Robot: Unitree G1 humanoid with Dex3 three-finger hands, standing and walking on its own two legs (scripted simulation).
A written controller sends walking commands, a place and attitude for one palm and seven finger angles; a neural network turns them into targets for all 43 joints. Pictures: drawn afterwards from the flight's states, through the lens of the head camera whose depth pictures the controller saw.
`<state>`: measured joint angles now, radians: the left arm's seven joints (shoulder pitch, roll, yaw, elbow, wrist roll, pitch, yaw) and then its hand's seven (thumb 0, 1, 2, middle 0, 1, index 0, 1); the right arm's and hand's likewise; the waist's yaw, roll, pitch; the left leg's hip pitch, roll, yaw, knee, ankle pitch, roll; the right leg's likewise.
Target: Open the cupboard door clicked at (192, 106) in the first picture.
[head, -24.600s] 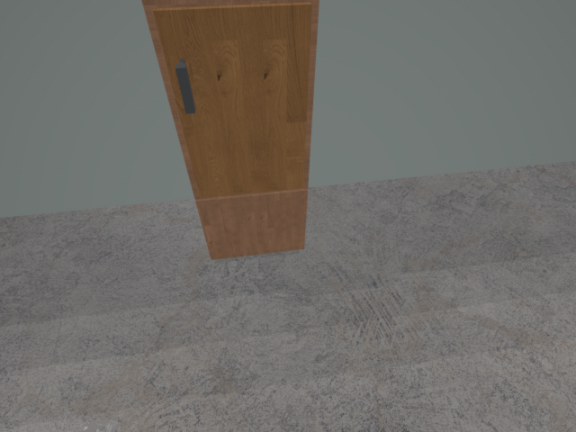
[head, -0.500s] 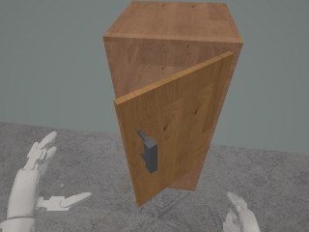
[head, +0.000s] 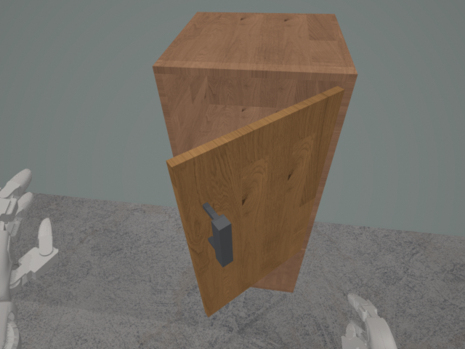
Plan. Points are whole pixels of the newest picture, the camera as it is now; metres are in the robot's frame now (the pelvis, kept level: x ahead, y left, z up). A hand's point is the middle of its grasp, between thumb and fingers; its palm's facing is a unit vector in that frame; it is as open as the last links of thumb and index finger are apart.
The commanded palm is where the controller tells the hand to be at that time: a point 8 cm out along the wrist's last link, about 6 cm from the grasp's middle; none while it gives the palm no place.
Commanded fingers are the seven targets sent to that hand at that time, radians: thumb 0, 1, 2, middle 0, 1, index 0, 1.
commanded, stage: draw the hand back to the body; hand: left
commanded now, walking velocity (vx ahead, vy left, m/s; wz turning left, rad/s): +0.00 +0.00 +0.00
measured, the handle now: (216, 234) +0.31 +0.08 +0.04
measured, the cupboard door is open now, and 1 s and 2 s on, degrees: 43 43 43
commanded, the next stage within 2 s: step back with the hand held close in 0.26 s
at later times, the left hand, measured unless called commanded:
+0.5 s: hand (54, 256) +0.18 +0.25 +0.16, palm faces +0.45 -0.78 -0.44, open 7.4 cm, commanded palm +0.12 +0.29 +0.17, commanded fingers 0.00 0.90 0.90 -0.20 -0.30 -0.20 -0.30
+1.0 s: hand (10, 306) +0.12 +0.28 +0.15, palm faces +0.39 -0.77 -0.50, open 7.4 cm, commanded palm +0.06 +0.32 +0.17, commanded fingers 0.00 0.90 0.90 -0.20 -0.30 -0.20 -0.30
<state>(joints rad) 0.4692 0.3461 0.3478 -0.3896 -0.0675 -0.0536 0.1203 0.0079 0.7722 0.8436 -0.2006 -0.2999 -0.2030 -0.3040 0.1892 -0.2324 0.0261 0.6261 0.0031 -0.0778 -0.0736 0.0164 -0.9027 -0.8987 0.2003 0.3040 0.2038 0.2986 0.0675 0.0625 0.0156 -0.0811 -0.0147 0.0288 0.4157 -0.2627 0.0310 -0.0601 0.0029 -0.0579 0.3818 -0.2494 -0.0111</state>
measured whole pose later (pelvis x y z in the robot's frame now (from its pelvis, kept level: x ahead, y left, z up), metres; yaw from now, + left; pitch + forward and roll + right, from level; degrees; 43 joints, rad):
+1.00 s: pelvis -0.08 +0.02 -0.01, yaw -1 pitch -1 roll -1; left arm 0.56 0.42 0.42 -0.51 -0.03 -0.16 0.14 0.01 0.89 0.89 -0.21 -0.30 -0.21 -0.30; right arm 0.19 -0.22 0.00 0.53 0.02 -0.02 -0.08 0.02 -0.90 -0.90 0.20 0.30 0.20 0.30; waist 0.00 0.01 0.04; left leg -0.35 -0.02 0.06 0.57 -0.21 0.07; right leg -0.34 -0.01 -0.03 0.55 -0.19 0.01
